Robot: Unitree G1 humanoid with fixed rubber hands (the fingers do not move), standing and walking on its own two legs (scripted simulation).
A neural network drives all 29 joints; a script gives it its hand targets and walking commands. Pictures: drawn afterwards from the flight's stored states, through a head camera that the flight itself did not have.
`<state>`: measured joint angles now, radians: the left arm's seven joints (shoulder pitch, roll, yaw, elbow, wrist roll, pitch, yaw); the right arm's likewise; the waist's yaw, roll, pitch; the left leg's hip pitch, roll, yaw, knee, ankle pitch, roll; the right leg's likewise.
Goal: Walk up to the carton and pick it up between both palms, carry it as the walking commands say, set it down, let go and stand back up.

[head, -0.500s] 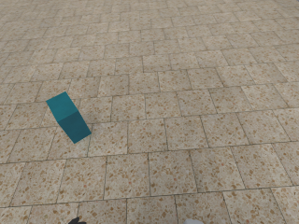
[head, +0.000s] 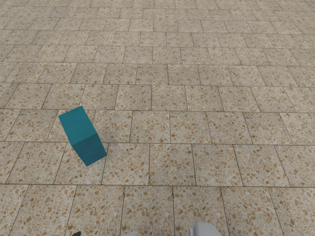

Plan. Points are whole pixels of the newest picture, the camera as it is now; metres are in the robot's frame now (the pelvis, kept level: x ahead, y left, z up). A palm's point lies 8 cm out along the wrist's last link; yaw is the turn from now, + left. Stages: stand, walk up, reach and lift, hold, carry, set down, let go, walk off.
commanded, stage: walk up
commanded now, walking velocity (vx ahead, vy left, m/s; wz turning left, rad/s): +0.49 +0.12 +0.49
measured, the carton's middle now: (84, 136) +0.74 +0.46 -0.61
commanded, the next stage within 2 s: none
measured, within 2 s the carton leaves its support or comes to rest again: neither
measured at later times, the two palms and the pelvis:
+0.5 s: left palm (45, 221) +0.19 +0.32 -0.11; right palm (213, 159) +0.35 -0.17 -0.12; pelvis +0.19 +0.05 +0.00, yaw +9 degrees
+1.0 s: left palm (26, 151) +0.38 +0.43 -0.09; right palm (187, 151) +0.39 -0.10 -0.13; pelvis +0.32 +0.14 +0.00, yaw +17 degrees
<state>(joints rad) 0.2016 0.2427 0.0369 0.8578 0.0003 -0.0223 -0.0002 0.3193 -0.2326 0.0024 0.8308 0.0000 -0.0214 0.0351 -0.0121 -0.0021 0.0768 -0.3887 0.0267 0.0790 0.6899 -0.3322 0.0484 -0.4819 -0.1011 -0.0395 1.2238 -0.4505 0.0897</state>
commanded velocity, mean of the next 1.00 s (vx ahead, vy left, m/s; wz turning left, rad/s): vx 0.33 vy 0.13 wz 0.42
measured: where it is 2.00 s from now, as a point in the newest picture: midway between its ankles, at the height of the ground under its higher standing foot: (118, 216)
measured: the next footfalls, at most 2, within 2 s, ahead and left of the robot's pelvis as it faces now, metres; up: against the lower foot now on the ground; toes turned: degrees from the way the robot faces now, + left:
right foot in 0.28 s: +0.23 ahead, -0.15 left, +0.00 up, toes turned +0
left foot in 0.62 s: +0.32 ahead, +0.27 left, +0.00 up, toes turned +17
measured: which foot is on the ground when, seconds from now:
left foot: down 0.00-0.28, up 0.30-0.60, down 0.62-0.92, up 0.94-1.00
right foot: up 0.00-0.26, down 0.28-0.60, up 0.62-0.90, down 0.92-1.00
